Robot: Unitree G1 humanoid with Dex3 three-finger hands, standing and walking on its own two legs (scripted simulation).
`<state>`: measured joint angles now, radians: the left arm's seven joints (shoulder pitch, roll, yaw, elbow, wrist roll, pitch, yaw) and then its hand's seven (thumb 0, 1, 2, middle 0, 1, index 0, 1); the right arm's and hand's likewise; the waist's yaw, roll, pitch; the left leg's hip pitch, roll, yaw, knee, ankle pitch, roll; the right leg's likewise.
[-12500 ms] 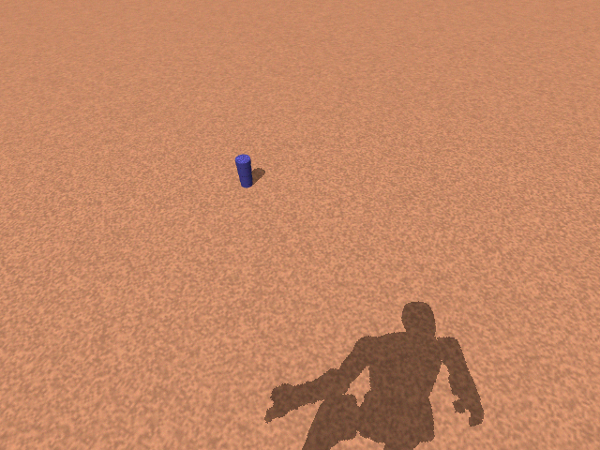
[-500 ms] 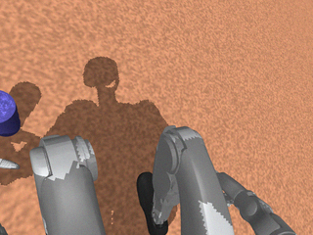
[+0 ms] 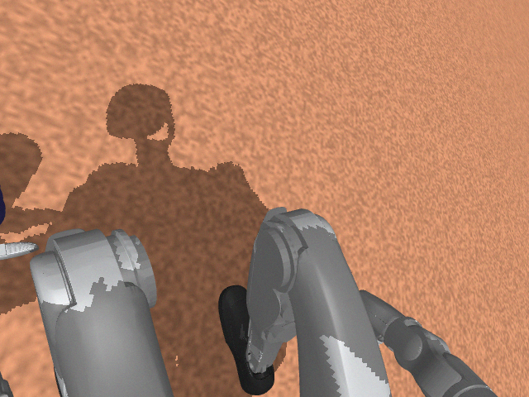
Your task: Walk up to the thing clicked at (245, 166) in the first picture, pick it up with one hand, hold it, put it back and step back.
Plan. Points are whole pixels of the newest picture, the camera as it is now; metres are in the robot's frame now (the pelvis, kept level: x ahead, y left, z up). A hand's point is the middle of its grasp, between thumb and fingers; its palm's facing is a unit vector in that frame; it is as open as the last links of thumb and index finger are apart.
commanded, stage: close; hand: left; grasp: from the side
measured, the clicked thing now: out of the picture +0.39 +0.31 -0.19
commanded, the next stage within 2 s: settle in 0.54 s
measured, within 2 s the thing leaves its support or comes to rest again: leaves its support in 0.90 s
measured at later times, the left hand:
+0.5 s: hand out of the picture +0.38 +0.30 -0.17, palm faces +0.42 -0.91 +0.00, open 9.5 cm
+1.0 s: hand out of the picture +0.38 +0.31 -0.16, palm faces +0.42 -0.91 +0.00, open 9.4 cm
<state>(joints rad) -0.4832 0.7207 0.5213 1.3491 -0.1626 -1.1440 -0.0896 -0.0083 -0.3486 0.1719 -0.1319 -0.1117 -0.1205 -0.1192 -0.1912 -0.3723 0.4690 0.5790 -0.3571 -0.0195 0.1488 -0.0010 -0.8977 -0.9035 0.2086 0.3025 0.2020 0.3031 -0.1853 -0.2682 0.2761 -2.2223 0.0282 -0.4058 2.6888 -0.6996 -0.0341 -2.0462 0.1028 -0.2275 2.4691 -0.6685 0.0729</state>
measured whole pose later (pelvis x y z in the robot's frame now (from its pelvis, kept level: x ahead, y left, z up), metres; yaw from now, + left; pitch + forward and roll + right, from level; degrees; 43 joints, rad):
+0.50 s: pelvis +0.00 +0.00 +0.00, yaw -1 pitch +10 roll -17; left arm -0.52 0.76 0.52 1.37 -0.12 -1.14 -0.01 0.01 0.05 0.64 -0.65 -0.72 -0.62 -0.74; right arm -0.20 -0.37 0.49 0.56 -0.37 0.01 0.15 0.00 -0.87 -0.90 0.21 0.30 0.20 0.30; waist -0.20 -0.28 0.30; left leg -2.21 0.04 -0.42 2.68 -0.71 -0.04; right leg -2.03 0.11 -0.24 2.45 -0.66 0.07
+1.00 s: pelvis +0.00 +0.00 +0.01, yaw +0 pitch +12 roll -17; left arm -0.47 0.71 0.51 1.15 -0.11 -1.02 0.00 0.00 -0.23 0.98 -0.71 -1.00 -0.72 -1.00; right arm -0.15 -0.35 0.44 0.58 -0.34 0.02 0.15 0.00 -0.90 -0.91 0.21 0.30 0.20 0.30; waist -0.17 -0.27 0.27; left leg -2.22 0.04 -0.41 2.66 -0.70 -0.03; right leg -2.04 0.10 -0.24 2.43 -0.66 0.07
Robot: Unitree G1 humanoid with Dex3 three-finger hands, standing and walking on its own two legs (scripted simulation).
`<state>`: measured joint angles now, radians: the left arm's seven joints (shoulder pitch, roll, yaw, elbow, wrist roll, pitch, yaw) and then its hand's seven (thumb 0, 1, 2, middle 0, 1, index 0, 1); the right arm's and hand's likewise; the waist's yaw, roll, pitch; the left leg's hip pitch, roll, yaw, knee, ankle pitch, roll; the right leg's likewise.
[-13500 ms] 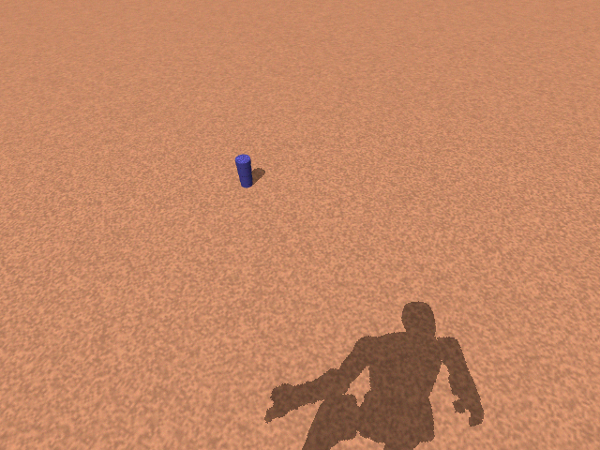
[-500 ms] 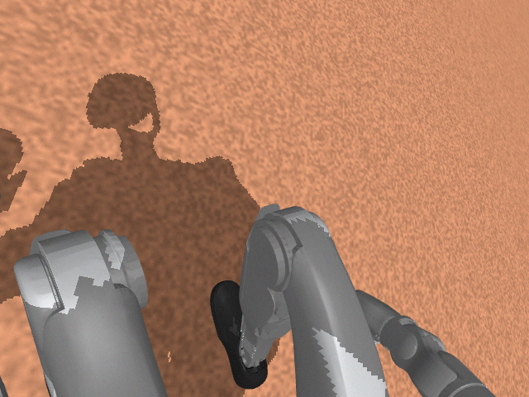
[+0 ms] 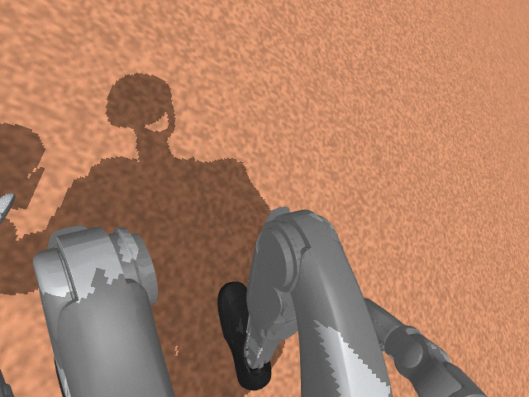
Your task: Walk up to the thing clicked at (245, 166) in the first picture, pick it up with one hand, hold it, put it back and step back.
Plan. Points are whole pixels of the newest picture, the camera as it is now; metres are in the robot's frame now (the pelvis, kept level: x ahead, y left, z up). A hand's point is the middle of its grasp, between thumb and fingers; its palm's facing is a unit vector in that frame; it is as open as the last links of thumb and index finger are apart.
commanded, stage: settle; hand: left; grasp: from the side
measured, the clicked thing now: out of the picture +0.38 +0.32 -0.19
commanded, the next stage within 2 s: lift in 1.66 s
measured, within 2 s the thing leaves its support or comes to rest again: neither
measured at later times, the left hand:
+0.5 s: hand out of the picture +0.36 +0.33 -0.05, palm faces +0.41 -0.91 -0.04, open 9.4 cm
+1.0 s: hand out of the picture +0.37 +0.31 +0.02, palm faces +0.40 -0.92 -0.06, open 9.4 cm
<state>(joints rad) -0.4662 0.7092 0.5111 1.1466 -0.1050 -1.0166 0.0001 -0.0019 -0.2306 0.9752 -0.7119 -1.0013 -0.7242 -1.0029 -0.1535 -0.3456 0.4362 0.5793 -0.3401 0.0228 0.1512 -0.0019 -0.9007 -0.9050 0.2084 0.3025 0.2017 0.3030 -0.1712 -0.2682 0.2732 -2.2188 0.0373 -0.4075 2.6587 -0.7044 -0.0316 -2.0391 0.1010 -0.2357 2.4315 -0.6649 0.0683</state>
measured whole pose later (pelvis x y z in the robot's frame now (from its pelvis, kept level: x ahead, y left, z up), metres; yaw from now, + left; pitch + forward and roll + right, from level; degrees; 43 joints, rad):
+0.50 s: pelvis +0.01 -0.01 +0.03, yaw +5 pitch +23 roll -12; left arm -0.39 0.52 0.40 0.78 -0.16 -0.73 -0.09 0.00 -0.27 1.02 -0.74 -0.98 -0.75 -0.99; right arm -0.04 -0.29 0.20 0.63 -0.17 0.05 0.12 0.00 -0.89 -0.90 0.21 0.30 0.20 0.30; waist -0.10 -0.10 0.04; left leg -2.26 0.04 -0.27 2.51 -0.68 -0.03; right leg -2.11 0.04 -0.15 2.38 -0.70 0.05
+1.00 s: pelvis +0.02 -0.02 +0.06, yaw +9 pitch +31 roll -7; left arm -0.42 0.41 0.44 0.70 -0.18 -0.59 -0.18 0.00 -0.27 1.03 -0.74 -0.97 -0.76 -0.99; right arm 0.02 -0.29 0.06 0.66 -0.08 0.05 0.07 0.00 -0.89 -0.90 0.21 0.30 0.20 0.30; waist -0.07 -0.03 -0.07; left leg -2.22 0.06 -0.18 2.36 -0.69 -0.05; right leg -2.12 0.02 -0.09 2.31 -0.73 0.01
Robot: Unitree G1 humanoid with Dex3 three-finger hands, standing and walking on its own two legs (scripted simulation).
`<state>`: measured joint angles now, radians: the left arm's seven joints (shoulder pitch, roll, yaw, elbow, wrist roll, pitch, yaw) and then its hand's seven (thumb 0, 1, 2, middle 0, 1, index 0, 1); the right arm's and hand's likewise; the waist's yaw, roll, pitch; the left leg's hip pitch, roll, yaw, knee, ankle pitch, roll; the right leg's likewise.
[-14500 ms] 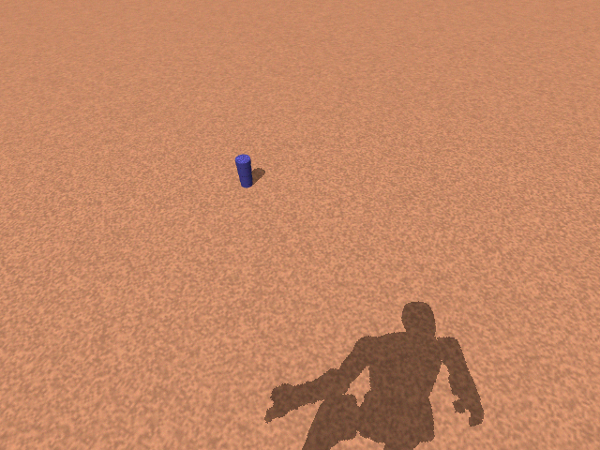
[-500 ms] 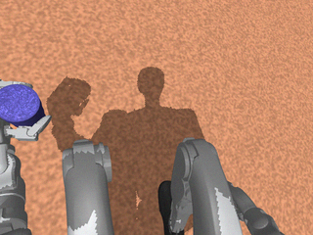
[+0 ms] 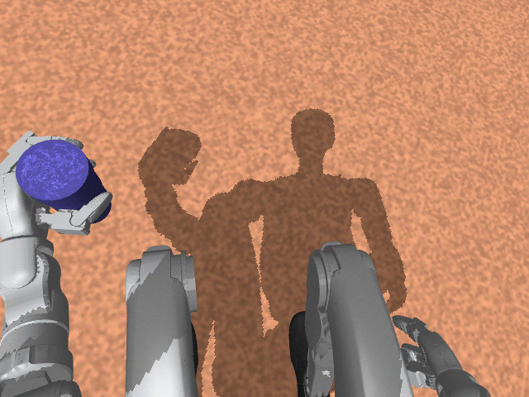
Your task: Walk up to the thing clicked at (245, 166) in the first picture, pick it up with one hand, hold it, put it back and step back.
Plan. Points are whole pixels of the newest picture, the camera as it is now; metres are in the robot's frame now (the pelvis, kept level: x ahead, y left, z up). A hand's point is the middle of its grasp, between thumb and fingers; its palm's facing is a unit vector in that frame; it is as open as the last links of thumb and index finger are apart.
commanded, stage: settle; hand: left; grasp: from the side
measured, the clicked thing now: (75, 190) +0.40 +0.28 -0.07
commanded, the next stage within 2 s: lift in 0.66 s
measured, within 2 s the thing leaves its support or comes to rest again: neither
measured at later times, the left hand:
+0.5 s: hand (61, 177) +0.40 +0.28 -0.01, palm faces +0.26 -0.96 -0.06, open 9.5 cm
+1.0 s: hand (61, 169) +0.40 +0.27 +0.01, palm faces +0.24 -0.97 -0.05, open 9.5 cm
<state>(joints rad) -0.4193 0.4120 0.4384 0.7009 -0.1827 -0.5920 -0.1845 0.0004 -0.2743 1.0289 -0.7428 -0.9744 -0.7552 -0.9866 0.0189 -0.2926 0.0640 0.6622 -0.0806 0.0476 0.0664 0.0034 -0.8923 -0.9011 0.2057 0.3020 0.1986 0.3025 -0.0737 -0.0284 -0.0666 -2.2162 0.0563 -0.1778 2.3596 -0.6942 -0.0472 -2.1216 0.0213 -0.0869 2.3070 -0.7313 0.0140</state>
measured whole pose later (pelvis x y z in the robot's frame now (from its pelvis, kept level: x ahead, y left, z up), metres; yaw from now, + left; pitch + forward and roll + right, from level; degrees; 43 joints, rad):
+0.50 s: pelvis +0.00 +0.00 +0.03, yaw +2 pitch +32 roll -5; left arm -0.45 0.38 0.44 0.73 -0.16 -0.56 -0.18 0.00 -0.30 1.05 -0.74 -0.99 -0.75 -1.00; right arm 0.04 -0.27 0.03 0.67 -0.07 0.02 0.05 0.00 -0.90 -0.90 0.20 0.30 0.20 0.30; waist -0.07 -0.02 -0.11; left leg -2.15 0.06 -0.14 2.27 -0.69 -0.04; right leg -2.07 0.01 -0.06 2.23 -0.73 0.01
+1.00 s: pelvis +0.00 +0.00 +0.04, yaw +3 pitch +33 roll -4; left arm -0.46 0.36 0.43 0.73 -0.16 -0.56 -0.21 0.00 -0.30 1.06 -0.74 -0.99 -0.75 -1.01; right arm 0.07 -0.27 0.01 0.68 -0.06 0.01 0.04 0.00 -0.92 -0.90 0.21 0.30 0.20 0.30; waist -0.07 0.00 -0.13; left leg -2.11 0.06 -0.12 2.21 -0.68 -0.04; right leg -2.03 0.01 -0.05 2.19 -0.72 0.01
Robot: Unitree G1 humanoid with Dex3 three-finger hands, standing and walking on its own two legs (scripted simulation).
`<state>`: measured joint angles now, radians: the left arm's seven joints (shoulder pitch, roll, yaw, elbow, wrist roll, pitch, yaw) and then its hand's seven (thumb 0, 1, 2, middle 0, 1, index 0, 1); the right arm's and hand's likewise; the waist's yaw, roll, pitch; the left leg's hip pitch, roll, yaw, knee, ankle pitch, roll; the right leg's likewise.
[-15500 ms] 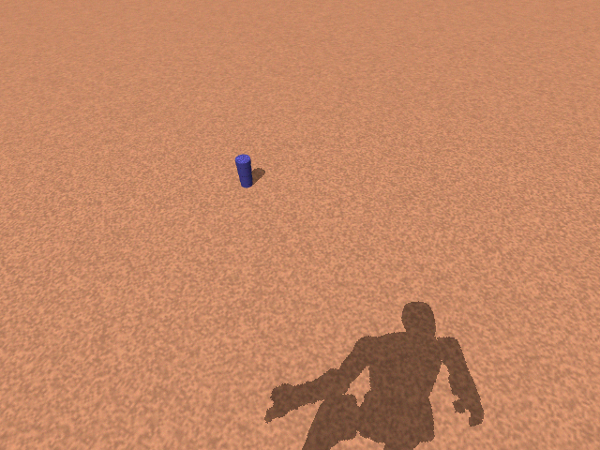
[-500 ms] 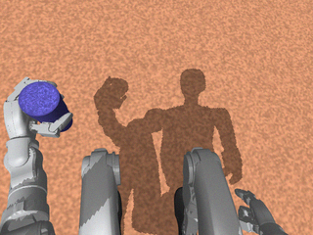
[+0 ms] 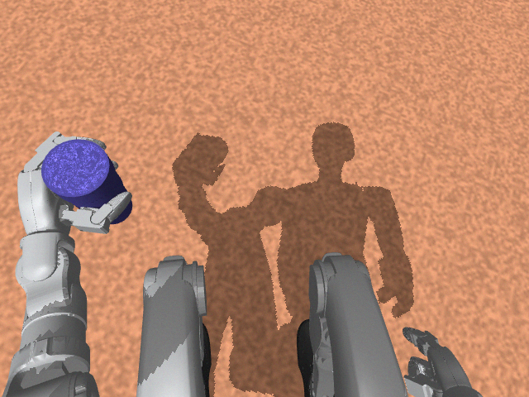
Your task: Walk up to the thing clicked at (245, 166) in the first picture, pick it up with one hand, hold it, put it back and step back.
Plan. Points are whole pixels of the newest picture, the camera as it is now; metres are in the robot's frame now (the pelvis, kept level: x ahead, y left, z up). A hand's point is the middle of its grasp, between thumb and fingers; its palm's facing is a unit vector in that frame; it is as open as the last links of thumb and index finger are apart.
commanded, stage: lift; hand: left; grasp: from the side
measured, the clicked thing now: (97, 190) +0.41 +0.25 -0.05
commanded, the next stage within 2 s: hold in 2.00 s
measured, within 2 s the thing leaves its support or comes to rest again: neither
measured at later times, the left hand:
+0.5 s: hand (42, 154) +0.39 +0.24 +0.10, palm faces +0.20 -0.98 -0.06, open 9.5 cm
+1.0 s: hand out of the picture +0.38 +0.23 +0.27, palm faces +0.22 -0.97 -0.06, open 9.5 cm
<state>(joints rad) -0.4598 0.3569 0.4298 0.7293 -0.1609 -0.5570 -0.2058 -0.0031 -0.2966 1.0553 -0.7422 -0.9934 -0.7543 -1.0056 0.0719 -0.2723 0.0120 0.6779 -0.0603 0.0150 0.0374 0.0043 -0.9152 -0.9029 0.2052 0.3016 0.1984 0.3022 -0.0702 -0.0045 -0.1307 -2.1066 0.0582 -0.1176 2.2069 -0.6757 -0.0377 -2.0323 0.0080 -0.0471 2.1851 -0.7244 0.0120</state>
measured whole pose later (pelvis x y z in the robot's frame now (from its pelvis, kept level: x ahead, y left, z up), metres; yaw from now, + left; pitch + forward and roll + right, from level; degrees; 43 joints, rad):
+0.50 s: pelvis +0.02 +0.00 +0.10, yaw +1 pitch +33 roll -4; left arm -0.25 0.30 0.30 0.33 -0.20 -0.35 -0.11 0.00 -0.30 1.06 -0.74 -1.00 -0.76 -1.00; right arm 0.09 -0.25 -0.01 0.61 0.01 -0.01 -0.01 0.01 -0.90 -0.90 0.21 0.30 0.20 0.30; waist -0.03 0.02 -0.17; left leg -1.81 0.06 -0.09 1.89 -0.66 -0.03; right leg -1.73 0.00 -0.05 1.87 -0.70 0.01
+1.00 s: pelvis +0.05 +0.01 +0.24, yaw +4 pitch +21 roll -4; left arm -0.12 0.26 0.18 0.29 -0.16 -0.28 -0.01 0.00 -0.30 1.06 -0.74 -1.00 -0.76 -1.01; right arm 0.19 -0.23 0.00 0.61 0.02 -0.05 -0.04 0.01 -0.89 -0.90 0.21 0.30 0.20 0.30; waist -0.04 0.02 -0.15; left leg -1.19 0.06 -0.06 1.39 -0.57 -0.02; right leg -1.11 -0.01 -0.06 1.34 -0.60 0.02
